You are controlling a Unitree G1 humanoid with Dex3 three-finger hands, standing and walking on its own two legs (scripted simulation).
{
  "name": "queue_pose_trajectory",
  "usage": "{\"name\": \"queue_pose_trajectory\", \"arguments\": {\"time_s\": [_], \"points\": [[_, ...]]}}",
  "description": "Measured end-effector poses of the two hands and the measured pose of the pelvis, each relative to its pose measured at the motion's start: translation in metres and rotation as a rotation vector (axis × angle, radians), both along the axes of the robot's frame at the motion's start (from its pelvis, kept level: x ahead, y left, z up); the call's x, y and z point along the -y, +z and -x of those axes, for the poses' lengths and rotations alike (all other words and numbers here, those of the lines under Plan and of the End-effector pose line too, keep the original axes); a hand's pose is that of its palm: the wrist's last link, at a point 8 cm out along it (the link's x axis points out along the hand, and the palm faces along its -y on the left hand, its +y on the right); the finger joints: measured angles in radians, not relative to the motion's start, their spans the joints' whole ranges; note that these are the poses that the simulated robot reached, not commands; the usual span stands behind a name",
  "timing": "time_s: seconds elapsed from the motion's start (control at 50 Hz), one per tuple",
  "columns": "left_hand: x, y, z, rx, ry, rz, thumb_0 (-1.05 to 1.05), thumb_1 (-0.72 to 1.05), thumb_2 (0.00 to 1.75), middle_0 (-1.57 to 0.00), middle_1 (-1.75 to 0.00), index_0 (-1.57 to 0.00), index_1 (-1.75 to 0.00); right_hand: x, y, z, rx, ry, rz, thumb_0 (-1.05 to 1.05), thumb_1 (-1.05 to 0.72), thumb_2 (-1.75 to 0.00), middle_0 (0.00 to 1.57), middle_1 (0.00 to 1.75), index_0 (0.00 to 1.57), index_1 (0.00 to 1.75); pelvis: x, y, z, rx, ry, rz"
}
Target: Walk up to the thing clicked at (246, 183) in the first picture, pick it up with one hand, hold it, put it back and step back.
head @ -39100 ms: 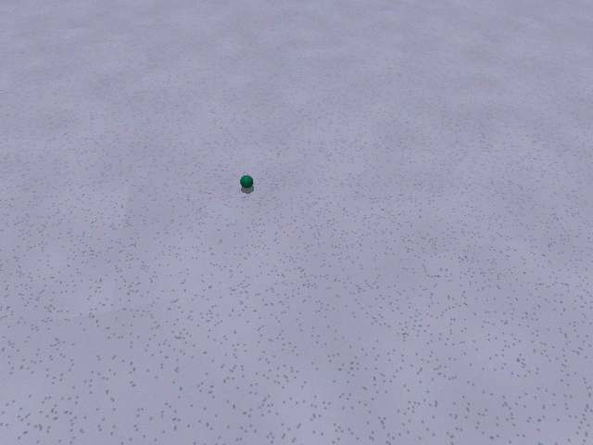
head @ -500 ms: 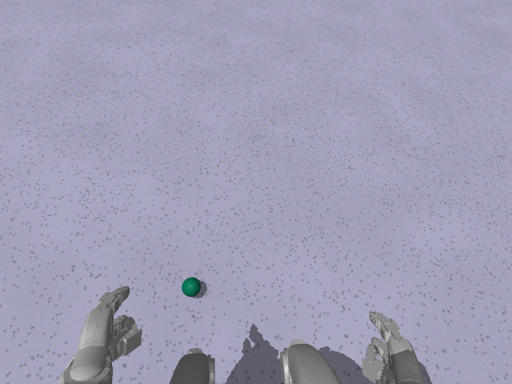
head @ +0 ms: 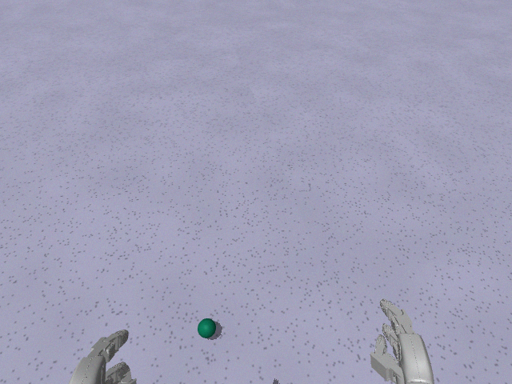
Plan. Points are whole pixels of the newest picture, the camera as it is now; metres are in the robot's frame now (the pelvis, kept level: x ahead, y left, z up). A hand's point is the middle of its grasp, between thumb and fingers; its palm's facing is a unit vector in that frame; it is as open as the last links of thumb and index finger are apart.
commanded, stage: home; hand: left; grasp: from above
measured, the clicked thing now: (206, 328) +0.46 +0.15 -0.68
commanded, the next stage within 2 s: stand in 1.78 s
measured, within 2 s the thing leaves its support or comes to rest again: neither
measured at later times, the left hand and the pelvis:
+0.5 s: hand out of the picture +0.16 +0.18 -0.04, palm faces +0.04 -0.98 -0.20, open 7.4 cm; pelvis -0.01 +0.00 +0.00, yaw -1 degrees
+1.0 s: hand out of the picture +0.15 +0.18 -0.04, palm faces +0.05 -0.98 -0.20, open 7.4 cm; pelvis -0.01 +0.00 +0.00, yaw -1 degrees
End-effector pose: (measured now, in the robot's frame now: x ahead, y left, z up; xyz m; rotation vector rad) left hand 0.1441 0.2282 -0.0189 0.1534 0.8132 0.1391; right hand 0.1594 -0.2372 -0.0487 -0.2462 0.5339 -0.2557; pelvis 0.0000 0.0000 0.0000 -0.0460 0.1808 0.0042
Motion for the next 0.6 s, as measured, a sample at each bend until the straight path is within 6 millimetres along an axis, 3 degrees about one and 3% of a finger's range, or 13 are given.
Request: {"name": "queue_pose_trajectory", "arguments": {"time_s": [0.6], "points": [[-0.002, 0.001, 0.005, 0.011, -0.027, -0.010, 0.01, 0.91, 0.90, -0.20, -0.30, -0.20, -0.30, -0.001, -0.011, 0.032, -0.050, -0.027, -0.002, 0.01, -0.90, -0.89, 0.20, 0.30, 0.20, 0.30, -0.004, -0.001, 0.011, 0.016, -0.012, 0.003]]}}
